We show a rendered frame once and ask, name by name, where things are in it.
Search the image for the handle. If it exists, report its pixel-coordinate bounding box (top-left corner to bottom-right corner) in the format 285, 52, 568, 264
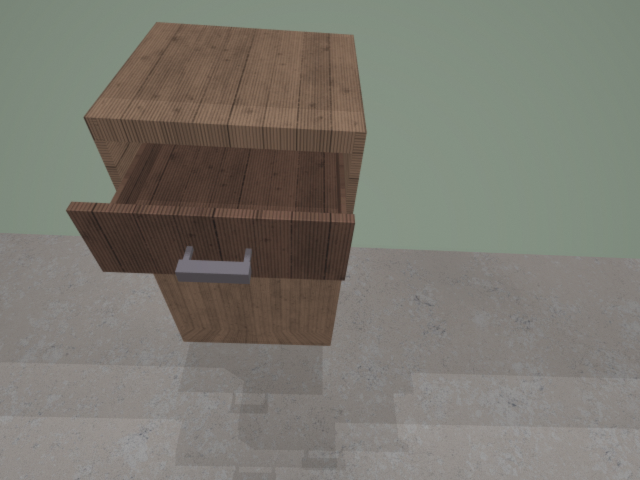
175, 246, 252, 284

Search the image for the drawer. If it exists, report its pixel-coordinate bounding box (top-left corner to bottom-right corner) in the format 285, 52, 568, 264
66, 143, 355, 281

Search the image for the cabinet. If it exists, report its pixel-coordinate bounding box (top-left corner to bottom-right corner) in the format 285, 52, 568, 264
84, 22, 367, 346

